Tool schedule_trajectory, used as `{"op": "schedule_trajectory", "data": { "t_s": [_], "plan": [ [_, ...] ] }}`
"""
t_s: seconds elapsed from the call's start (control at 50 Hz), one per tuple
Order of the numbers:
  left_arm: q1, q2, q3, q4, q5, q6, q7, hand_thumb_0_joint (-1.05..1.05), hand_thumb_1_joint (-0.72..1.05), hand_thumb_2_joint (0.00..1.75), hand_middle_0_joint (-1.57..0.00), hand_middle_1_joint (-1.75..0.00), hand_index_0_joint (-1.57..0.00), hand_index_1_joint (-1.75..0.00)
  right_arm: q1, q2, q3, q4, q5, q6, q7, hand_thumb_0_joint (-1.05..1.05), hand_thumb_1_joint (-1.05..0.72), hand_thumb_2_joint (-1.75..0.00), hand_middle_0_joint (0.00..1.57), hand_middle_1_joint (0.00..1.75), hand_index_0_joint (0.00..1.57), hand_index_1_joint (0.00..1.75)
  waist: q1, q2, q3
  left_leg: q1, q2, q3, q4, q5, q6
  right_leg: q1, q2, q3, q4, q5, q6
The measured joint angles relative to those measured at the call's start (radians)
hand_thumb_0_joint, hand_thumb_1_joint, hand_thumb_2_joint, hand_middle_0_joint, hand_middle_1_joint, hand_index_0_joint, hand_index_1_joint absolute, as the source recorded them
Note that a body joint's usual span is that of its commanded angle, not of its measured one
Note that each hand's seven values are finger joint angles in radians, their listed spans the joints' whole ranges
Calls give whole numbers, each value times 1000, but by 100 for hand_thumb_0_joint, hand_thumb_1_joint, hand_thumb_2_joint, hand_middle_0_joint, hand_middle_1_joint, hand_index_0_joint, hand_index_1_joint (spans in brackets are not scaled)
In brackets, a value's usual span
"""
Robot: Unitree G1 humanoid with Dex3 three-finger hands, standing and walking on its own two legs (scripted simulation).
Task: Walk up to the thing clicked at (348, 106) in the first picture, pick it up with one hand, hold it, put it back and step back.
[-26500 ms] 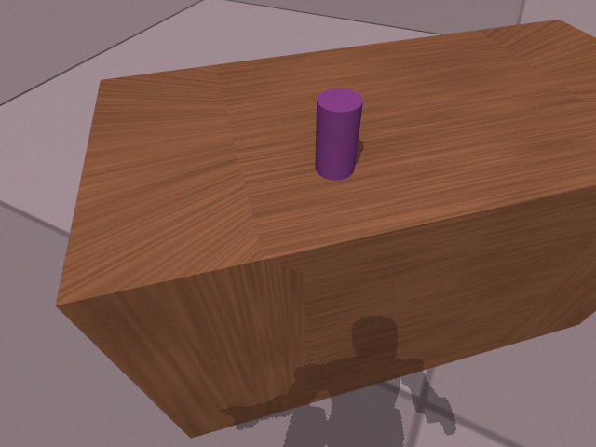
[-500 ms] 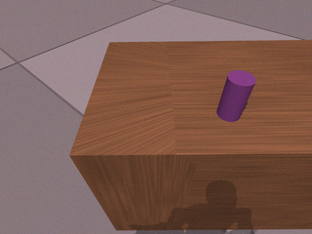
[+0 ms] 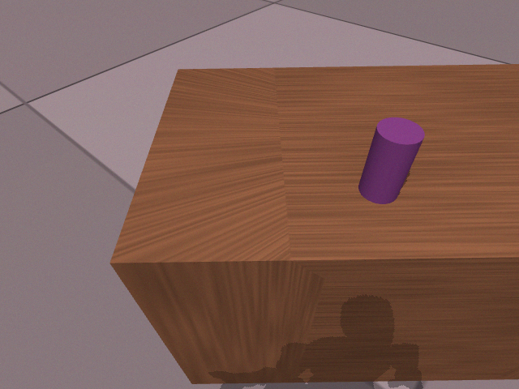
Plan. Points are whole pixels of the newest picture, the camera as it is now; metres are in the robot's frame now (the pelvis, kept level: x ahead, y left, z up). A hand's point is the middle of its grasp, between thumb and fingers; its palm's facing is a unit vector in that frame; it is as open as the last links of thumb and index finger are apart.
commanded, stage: stand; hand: right
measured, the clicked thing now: (388, 162) +0.49 -0.20 +0.09
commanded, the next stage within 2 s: none
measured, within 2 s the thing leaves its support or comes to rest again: neither
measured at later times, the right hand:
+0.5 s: hand out of the picture +0.07 -0.25 -0.16, palm faces -0.03 +0.94 -0.35, open 7.4 cm
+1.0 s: hand out of the picture +0.08 -0.25 -0.16, palm faces -0.03 +0.94 -0.34, open 7.4 cm
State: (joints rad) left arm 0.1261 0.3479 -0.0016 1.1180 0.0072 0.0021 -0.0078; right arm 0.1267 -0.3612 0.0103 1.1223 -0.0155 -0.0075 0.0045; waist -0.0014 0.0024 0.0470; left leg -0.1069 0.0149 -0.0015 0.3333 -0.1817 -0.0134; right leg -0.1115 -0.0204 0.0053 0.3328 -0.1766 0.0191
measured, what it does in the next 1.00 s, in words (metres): stands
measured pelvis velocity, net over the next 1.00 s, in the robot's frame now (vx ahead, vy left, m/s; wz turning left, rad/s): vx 0.01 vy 0.00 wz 0.00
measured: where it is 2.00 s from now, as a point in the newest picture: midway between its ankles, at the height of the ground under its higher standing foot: outside the picture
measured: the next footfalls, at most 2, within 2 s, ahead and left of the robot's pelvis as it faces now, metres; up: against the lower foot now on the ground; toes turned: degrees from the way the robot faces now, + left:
none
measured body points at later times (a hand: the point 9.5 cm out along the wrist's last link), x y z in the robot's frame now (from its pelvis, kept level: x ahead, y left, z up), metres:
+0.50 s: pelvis +0.01 +0.00 +0.00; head +0.02 +0.00 +0.45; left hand +0.08 +0.30 -0.13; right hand +0.08 -0.30 -0.13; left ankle +0.00 +0.13 -0.75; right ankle +0.01 -0.13 -0.75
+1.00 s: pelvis +0.01 +0.00 +0.00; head +0.02 +0.00 +0.45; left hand +0.08 +0.30 -0.13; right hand +0.08 -0.30 -0.13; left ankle +0.00 +0.13 -0.75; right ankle +0.01 -0.13 -0.75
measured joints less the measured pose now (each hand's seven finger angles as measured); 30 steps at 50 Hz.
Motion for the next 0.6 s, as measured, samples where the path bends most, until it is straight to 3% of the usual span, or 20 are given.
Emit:
{"op": "schedule_trajectory", "data": {
  "t_s": [0.1,0.2,0.6],
  "plan": [
    [-3,0,1,-3,0,0,0,0,90,90,-20,-30,-21,-30,2,1,-1,0,-1,0,0,1,-65,-84,20,30,20,29,-1,1,0,1,0,0,-2,-1,0,1,0,0,-3,-1,0],
    [-4,0,1,-3,0,0,1,0,90,90,-20,-30,-21,-30,3,1,-4,2,-1,1,0,1,-80,-88,20,30,20,29,-2,2,1,2,-1,-1,-3,-2,0,3,-1,-1,-4,-2,1],
    [1,1,1,-4,0,0,3,0,90,90,-20,-30,-20,-30,-2,4,-6,0,1,1,1,1,-90,-90,20,30,20,30,1,1,1,11,-2,3,-9,-9,2,9,-2,3,-8,-8,3]
  ]
}}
